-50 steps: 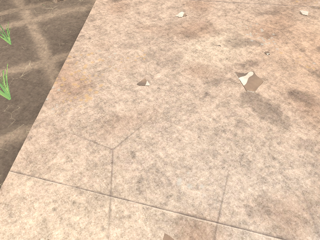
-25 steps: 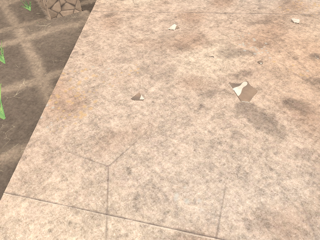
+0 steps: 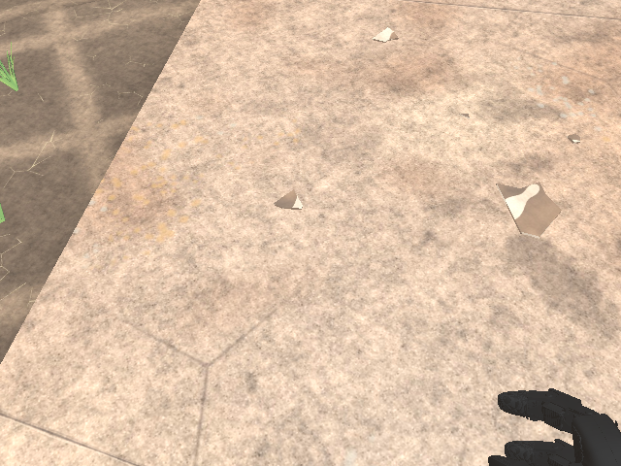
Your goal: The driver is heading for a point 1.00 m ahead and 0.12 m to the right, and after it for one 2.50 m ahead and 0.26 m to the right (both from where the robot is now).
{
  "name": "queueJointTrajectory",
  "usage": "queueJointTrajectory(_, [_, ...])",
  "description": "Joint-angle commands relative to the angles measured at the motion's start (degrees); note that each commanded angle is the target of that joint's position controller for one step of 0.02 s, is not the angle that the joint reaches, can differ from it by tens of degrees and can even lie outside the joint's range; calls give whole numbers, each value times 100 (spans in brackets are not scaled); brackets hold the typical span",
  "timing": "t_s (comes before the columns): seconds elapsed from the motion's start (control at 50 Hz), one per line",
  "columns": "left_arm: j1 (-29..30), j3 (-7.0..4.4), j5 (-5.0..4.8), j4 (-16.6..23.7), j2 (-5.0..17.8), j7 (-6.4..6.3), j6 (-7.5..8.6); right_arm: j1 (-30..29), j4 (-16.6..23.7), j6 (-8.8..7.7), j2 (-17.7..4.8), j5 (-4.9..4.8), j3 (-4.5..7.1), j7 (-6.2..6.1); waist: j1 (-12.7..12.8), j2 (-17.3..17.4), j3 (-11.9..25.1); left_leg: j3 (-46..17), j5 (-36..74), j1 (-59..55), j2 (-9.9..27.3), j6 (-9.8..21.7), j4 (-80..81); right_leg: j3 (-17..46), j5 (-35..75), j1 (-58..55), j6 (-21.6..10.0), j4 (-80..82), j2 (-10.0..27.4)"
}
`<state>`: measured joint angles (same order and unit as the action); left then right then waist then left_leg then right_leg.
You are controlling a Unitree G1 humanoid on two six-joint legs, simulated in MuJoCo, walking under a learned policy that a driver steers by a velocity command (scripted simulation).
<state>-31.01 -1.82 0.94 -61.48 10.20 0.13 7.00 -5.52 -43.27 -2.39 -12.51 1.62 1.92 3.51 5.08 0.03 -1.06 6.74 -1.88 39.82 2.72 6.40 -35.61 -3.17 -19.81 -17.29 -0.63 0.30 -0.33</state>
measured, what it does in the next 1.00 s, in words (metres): walks ahead: left foot, then right foot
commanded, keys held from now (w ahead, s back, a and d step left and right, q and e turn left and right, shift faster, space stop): w+shift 0.64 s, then w+e+shift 0.22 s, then e+shift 0.14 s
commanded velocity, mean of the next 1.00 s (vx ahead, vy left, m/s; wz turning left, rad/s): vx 0.95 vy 0.00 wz -0.18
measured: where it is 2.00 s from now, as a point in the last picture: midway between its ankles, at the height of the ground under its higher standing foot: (366, 185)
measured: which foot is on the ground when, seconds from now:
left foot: up 0.00-0.02, down 0.04-0.54, up 0.56-0.96, down 0.98-1.00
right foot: down 0.00-0.04, up 0.06-0.52, down 0.54-0.98, up 1.00-1.00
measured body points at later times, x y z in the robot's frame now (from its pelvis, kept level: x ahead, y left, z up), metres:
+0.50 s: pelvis +0.46 +0.03 -0.01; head +0.50 +0.03 +0.44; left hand +0.72 +0.23 -0.08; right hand +0.36 -0.21 -0.14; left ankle +0.21 +0.10 -0.71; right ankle +0.68 -0.06 -0.70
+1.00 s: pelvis +0.96 +0.04 -0.01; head +1.01 +0.04 +0.44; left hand +0.90 +0.32 -0.14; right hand +1.20 -0.19 -0.07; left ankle +1.12 +0.14 -0.73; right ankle +0.70 -0.04 -0.67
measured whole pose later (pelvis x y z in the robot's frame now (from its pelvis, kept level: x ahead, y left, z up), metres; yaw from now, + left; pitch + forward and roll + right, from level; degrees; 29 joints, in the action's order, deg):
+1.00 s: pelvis +0.96 +0.04 -0.01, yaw -12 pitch +2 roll -2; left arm -29.2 -3.6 -0.7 -55.6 14.3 -0.2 4.8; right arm -4.4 -38.7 -7.3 -13.9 3.2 -1.2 0.4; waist 7.9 1.4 -3.6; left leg 0.9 -3.5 30.5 3.3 2.3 -30.0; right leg 8.1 -28.2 -0.3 -3.3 -42.3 -5.1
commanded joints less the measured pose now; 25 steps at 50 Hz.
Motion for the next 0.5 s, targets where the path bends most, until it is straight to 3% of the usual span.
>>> queueJointTrajectory(0.02, [109, -251, 107, 185, 1317, -105, -53, 926, 64, -80, -714, -5, 218, -165, -1040, -932, 238, 283, -874, -2041, -717, 369, 14, -101, 7561, 694, -769, -2316, 1465])
queueJointTrajectory(0.04, [293, -296, 122, 225, 1422, -138, -139, 2289, -356, -105, -918, -1, 331, -242, -1666, -860, 866, 237, -930, -3509, -791, 462, 338, -223, 7312, 1202, -690, -3921, 1324])
queueJointTrajectory(0.06, [313, -241, 123, 365, 1131, -121, -155, 3373, -623, -137, -1361, 117, 476, -326, -1973, -447, 1560, -914, -2276, -5269, 187, 576, 212, -139, 5316, 2714, -699, -5930, 1008])
queueJointTrajectory(0.08, [-202, -38, -113, 629, 105, 81, -79, 3365, -704, -175, -1814, 270, 573, -301, -1166, 1451, 2102, -4289, -4831, -6598, 1807, 1060, 1327, 308, -341, 5109, -535, -7988, -117])
queueJointTrajectory(0.1, [399, -170, -146, 755, 719, 72, 30, 3077, -707, -172, -1525, 98, 549, -215, -1270, 1044, 1921, -5545, -5058, -6176, 1730, 897, 2347, 1073, -295, 5682, -763, -8487, -133])
queueJointTrajectory(0.12, [1035, -222, -167, 968, 877, 41, 45, 2517, -735, -227, -1196, 105, 471, -206, -1022, 595, 858, -4400, -4055, -5336, 1563, 775, 2260, 885, 379, 6066, -802, -8480, 228])
queueJointTrajectory(0.14, [1249, -176, -101, 1010, 800, 48, 60, 2340, -764, -289, -861, 81, 395, -190, -901, -67, 525, -3620, -3036, -4493, 1415, 745, 2283, 834, 720, 5836, -797, -8155, 461])
queueJointTrajectory(0.16, [1290, -149, -7, 1019, 646, 84, 7, 2210, -835, -326, -653, 76, 329, -206, -652, -167, 288, -3052, -2601, -3798, 1143, 581, 2391, 850, 810, 5527, -769, -7877, 620])
queueJointTrajectory(0.18, [1099, -108, 84, 1051, 502, 145, -86, 2206, -928, -354, -472, 57, 251, -235, -380, 60, 243, -2711, -2520, -3285, 1026, 539, 2519, 858, 808, 5232, -681, -7671, 715])
queueJointTrajectory(0.2, [1141, -75, 131, 1064, 383, 202, -180, 2260, -998, -394, -368, 15, 210, -249, -282, 117, 68, -2477, -2513, -2957, 911, 524, 2704, 837, 757, 5194, -593, -7518, 811])
queueJointTrajectory(0.24, [1619, -35, 168, 1291, 358, 276, -300, 2480, -1098, -478, -461, -85, 200, -272, -234, 123, -401, -2102, -2283, -2686, 815, 552, 3055, 676, 907, 5705, -414, -7183, 977])
queueJointTrajectory(0.3, [2741, 21, 166, 1740, 520, 306, -317, 2915, -1138, -540, -548, -106, 181, -233, -479, 22, -874, -1341, -1012, -2615, 460, 536, 3428, 216, 1796, 6168, -267, -5921, 993])
queueJointTrajectory(0.34, [3254, 93, 109, 1928, 480, 358, -265, 3093, -1148, -590, -511, -161, 147, -222, -598, -36, -954, -869, 119, -2468, 216, 387, 3553, -129, 2583, 5523, -274, -4663, 797])
queueJointTrajectory(0.38, [3612, 155, 37, 2054, 432, 391, -241, 3403, -1238, -637, -697, -222, 153, -270, -711, 35, -955, -723, 1347, -2806, 384, 296, 3861, -368, 3160, 4934, -414, -3847, 577])
queueJointTrajectory(0.42, [3746, 146, 6, 2116, 553, 342, -236, 3539, -1313, -625, -854, -202, 148, -310, -718, 134, -842, -519, 2822, -3816, 497, 202, 3699, -485, 3216, 4864, -564, -3316, 344])
queueJointTrajectory(0.44, [3686, 114, 24, 2109, 666, 302, -235, 3571, -1322, -602, -950, -175, 149, -331, -670, 224, -622, -430, 4063, -4376, 536, 141, 3361, -616, 2952, 4758, -639, -3214, 104])
queueJointTrajectory(0.46, [3522, 77, 40, 2095, 773, 257, -236, 3589, -1337, -554, -1091, -117, 166, -375, -550, 459, -352, -404, 5227, -4796, 641, 84, 2855, -665, 2516, 4534, -702, -3193, -124])
queueJointTrajectory(0.48, [3065, 13, 38, 2009, 934, 201, -241, 3557, -1363, -479, -1231, -28, 194, -434, -269, 674, 11, -400, 6077, -5077, 754, 51, 2083, -611, 2036, 4084, -780, -3209, -316])
queueJointTrajectory(0.5, [2138, -90, 26, 1766, 1160, 124, -248, 3452, -1376, -387, -1356, 60, 233, -494, 194, 823, 513, -407, 6351, -5078, 856, 52, 942, -461, 1601, 3209, -888, -3228, -425])
Keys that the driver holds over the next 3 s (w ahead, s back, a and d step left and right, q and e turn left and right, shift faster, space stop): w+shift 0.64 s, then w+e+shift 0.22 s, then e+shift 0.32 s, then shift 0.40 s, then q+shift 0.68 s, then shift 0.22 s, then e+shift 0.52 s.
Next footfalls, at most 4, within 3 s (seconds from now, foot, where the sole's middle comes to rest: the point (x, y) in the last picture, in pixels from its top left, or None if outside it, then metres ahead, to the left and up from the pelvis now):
0.04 left None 0.25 0.10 -0.75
0.54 right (375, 349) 0.72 -0.04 -0.75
0.98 left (313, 199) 1.16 0.14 -0.75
1.38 right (415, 180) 1.26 -0.15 -0.75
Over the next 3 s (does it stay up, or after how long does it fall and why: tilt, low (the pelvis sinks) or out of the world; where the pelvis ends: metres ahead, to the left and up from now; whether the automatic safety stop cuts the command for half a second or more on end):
stays up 1.21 0.01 0.01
